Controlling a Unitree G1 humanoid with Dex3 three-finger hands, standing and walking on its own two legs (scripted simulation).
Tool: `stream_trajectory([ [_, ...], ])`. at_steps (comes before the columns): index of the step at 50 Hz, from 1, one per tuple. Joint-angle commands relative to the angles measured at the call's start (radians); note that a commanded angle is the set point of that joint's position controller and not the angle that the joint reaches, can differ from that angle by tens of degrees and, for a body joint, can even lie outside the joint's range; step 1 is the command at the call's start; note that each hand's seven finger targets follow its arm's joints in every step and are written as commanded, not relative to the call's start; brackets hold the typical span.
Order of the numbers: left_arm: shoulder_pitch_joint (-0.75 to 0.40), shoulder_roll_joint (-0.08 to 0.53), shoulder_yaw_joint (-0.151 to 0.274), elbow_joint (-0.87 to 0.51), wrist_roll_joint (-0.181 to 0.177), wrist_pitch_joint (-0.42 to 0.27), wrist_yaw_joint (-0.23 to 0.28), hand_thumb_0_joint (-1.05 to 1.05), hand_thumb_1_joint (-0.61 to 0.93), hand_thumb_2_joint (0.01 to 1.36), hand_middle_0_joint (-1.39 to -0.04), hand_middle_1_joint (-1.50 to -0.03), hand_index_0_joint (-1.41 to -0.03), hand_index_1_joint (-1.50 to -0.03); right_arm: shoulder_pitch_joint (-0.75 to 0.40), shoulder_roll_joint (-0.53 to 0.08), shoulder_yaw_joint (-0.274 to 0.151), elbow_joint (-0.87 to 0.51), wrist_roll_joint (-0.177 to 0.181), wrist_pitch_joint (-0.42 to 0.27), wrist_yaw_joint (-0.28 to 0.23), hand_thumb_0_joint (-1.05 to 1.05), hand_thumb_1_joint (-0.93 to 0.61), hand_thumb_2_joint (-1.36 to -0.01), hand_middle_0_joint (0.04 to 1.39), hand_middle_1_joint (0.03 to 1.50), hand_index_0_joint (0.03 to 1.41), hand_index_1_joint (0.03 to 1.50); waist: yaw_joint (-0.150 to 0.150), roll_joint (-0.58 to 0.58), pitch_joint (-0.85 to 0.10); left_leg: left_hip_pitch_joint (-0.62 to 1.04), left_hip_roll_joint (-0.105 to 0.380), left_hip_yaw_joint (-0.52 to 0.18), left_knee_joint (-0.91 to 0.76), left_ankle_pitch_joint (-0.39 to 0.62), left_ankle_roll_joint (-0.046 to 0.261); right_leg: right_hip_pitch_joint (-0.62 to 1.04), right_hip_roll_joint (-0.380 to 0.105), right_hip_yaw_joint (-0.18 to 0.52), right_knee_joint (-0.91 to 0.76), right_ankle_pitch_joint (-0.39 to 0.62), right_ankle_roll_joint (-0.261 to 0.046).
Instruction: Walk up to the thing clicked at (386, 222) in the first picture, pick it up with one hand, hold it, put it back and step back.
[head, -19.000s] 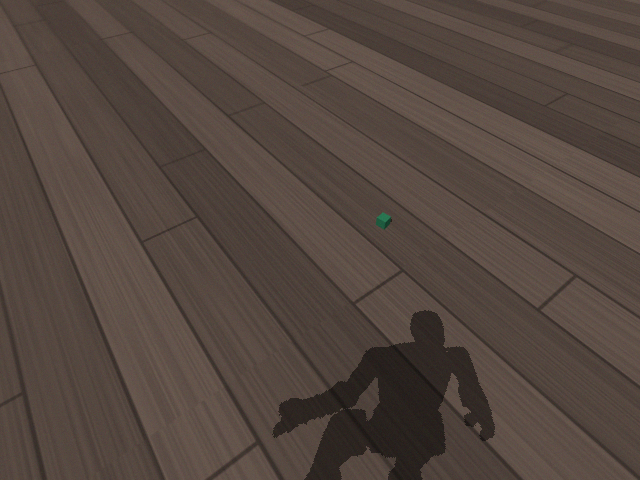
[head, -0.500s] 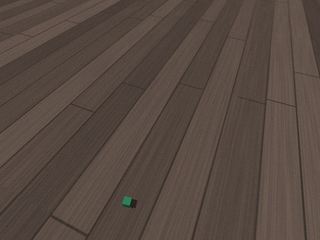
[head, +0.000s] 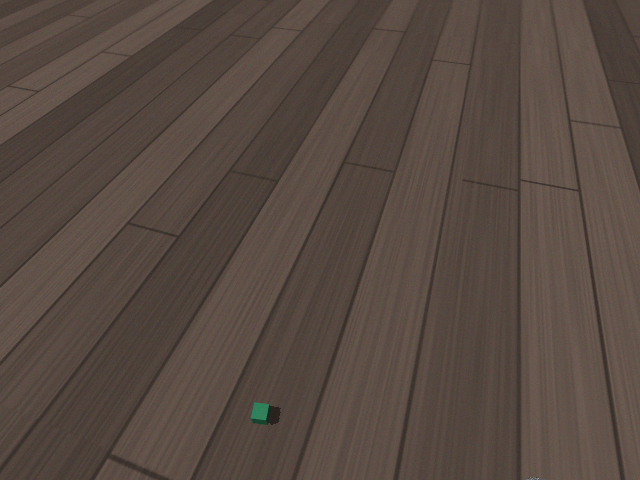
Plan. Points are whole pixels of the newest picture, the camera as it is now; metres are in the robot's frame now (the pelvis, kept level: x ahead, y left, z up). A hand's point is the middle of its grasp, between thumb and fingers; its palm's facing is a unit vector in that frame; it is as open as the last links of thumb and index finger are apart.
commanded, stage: walk up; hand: left
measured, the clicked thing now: (261, 413) +0.43 +0.21 -0.75
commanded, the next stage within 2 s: stand in 0.74 s
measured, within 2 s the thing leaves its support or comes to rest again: neither
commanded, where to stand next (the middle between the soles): +0.07 +0.01 m, yaw -4 degrees
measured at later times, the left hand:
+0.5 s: hand out of the picture +0.10 +0.25 -0.15, palm faces -0.08 -0.92 -0.37, open 7.4 cm
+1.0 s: hand out of the picture +0.12 +0.24 -0.14, palm faces -0.06 -0.94 -0.34, open 7.4 cm
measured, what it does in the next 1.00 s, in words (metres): stands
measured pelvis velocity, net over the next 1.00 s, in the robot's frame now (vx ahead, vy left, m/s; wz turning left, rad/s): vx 0.01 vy -0.01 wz -0.03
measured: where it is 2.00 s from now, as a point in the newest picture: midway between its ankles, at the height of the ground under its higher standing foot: outside the picture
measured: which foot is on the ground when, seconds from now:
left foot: down 0.00-1.00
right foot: down 0.00-1.00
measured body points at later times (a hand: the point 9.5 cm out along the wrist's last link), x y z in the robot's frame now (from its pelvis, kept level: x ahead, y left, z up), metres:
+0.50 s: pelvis +0.00 -0.01 +0.01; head +0.02 -0.01 +0.46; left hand +0.10 +0.30 -0.12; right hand +0.08 -0.32 -0.12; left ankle -0.02 +0.10 -0.73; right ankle +0.03 -0.15 -0.73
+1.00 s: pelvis +0.01 -0.01 +0.01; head +0.01 +0.00 +0.46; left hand +0.12 +0.28 -0.12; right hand +0.08 -0.31 -0.12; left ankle -0.02 +0.10 -0.73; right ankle +0.03 -0.15 -0.73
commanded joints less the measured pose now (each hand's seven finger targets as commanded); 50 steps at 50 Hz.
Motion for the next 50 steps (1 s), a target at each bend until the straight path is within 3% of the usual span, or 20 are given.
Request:
stream_trajectory([
  [1,-0.027,0.208,0.040,-0.030,0.004,-0.019,0.009,0.000,0.900,0.900,-0.200,-0.300,-0.200,-0.300,-0.060,-0.240,-0.056,-0.047,0.003,-0.020,-0.017,0.000,-0.900,-0.900,0.200,0.300,0.200,0.300,-0.001,-0.035,-0.117,0.031,0.134,-0.122,-0.148,0.178,0.036,0.064,-0.070,0.071,-0.080,0.244,-0.069],
  [20,-0.062,0.208,0.042,-0.010,0.016,-0.004,0.008,0.000,0.900,0.900,-0.200,-0.300,-0.200,-0.300,-0.076,-0.235,-0.065,-0.025,-0.003,-0.014,-0.013,0.000,-0.900,-0.900,0.200,0.300,0.200,0.300,-0.008,0.008,-0.087,0.056,0.140,-0.073,-0.222,0.109,0.024,0.067,-0.055,0.074,-0.115,0.225,-0.063],
  [25,-0.051,0.216,0.047,-0.012,0.018,-0.006,0.010,0.000,0.900,0.900,-0.200,-0.300,-0.200,-0.300,-0.062,-0.231,-0.067,-0.031,0.001,-0.011,-0.013,0.000,-0.900,-0.900,0.200,0.300,0.200,0.300,-0.010,-0.031,-0.099,0.090,0.125,-0.047,-0.181,0.143,0.019,0.055,-0.071,0.098,-0.131,0.283,-0.066],
  [30,-0.076,0.212,0.048,-0.020,0.019,-0.006,0.010,0.000,0.900,0.900,-0.200,-0.300,-0.200,-0.300,-0.039,-0.234,-0.072,-0.021,-0.002,-0.007,-0.010,0.000,-0.900,-0.900,0.200,0.300,0.200,0.300,-0.025,-0.053,-0.104,0.110,0.122,-0.056,-0.186,0.116,0.015,0.028,-0.076,0.124,-0.157,0.217,-0.077],
  [36,-0.060,0.207,0.050,-0.024,0.020,-0.005,0.011,0.000,0.900,0.900,-0.200,-0.300,-0.200,-0.300,-0.035,-0.233,-0.074,-0.026,-0.001,-0.009,-0.010,0.000,-0.900,-0.900,0.200,0.300,0.200,0.300,-0.017,-0.049,-0.133,0.132,0.133,-0.049,-0.179,0.169,0.019,0.049,-0.070,0.110,-0.131,0.277,-0.078],
  [37,-0.085,0.174,0.034,-0.013,0.009,-0.001,0.006,0.000,0.900,0.900,-0.200,-0.300,-0.200,-0.300,-0.041,-0.184,-0.049,-0.013,0.010,-0.015,-0.012,0.000,-0.900,-0.900,0.200,0.300,0.200,0.300,-0.028,-0.088,-0.143,0.118,0.143,-0.103,-0.218,0.258,0.008,0.083,-0.066,0.102,-0.157,0.323,-0.066],
  [43,-0.078,0.173,0.035,-0.012,0.008,0.009,0.000,0.000,0.900,0.900,-0.200,-0.300,-0.200,-0.300,-0.041,-0.217,-0.048,0.008,0.006,-0.029,-0.022,0.000,-0.900,-0.900,0.200,0.300,0.200,0.300,-0.020,-0.008,-0.148,0.134,0.152,-0.087,-0.242,0.371,-0.006,0.137,-0.065,0.081,-0.172,0.349,-0.056],
  [46,-0.079,0.174,0.035,-0.008,0.008,0.013,-0.003,0.000,0.900,0.900,-0.200,-0.300,-0.200,-0.300,-0.053,-0.204,-0.042,0.012,0.005,-0.032,-0.023,0.000,-0.900,-0.900,0.200,0.300,0.200,0.300,-0.014,-0.004,-0.104,0.112,0.148,-0.088,-0.274,0.287,-0.014,0.124,-0.063,0.082,-0.199,0.274,-0.054],
  [50,-0.083,0.176,0.036,-0.006,0.013,0.006,-0.004,0.000,0.900,0.900,-0.200,-0.300,-0.200,-0.300,-0.041,-0.199,-0.043,0.018,0.005,-0.034,-0.023,0.000,-0.900,-0.900,0.200,0.300,0.200,0.300,-0.021,-0.013,-0.116,0.125,0.148,-0.086,-0.278,0.291,-0.015,0.142,-0.073,0.089,-0.215,0.292,-0.055],
])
